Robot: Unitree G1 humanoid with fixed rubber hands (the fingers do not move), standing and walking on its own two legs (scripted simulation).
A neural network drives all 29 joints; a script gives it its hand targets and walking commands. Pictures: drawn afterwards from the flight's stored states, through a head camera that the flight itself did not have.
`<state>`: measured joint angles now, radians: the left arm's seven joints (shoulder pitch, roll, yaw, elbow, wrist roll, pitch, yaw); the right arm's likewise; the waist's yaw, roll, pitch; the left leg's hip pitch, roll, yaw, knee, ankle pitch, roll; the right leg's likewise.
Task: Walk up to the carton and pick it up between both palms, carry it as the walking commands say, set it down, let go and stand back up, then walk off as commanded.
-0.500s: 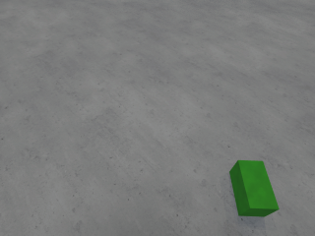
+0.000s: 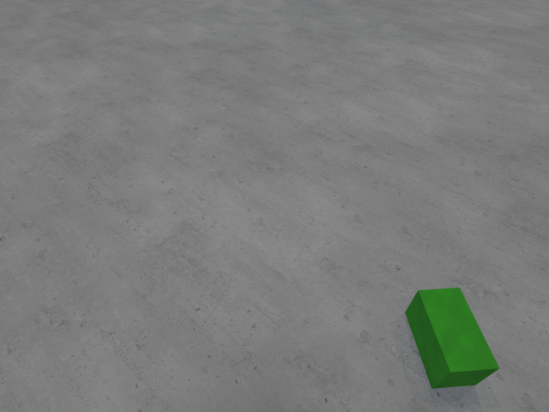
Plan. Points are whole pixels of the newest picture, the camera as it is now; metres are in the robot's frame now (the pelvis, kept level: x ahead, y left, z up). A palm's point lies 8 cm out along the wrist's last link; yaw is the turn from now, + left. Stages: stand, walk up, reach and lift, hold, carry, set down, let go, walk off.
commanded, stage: walk off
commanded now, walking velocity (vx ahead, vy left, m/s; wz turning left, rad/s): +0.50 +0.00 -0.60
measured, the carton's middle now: (446, 336) +0.52 -0.54 -0.69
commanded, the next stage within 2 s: none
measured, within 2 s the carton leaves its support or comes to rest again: rests again in 1.60 s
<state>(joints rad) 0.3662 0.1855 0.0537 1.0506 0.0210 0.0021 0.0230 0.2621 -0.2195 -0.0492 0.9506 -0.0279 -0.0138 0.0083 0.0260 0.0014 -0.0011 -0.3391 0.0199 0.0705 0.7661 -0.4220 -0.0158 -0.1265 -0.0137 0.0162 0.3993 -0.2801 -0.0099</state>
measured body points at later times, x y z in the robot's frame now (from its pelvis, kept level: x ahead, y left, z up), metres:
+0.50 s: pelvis +0.18 +0.00 -0.01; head +0.23 +0.00 +0.43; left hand +0.46 +0.14 -0.12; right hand +0.02 -0.19 -0.15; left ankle +0.04 +0.15 -0.74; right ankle +0.29 -0.15 -0.71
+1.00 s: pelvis +0.43 -0.12 +0.00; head +0.45 -0.15 +0.45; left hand +0.54 +0.13 -0.12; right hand +0.50 -0.42 -0.11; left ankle +0.64 -0.04 -0.69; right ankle +0.31 -0.13 -0.74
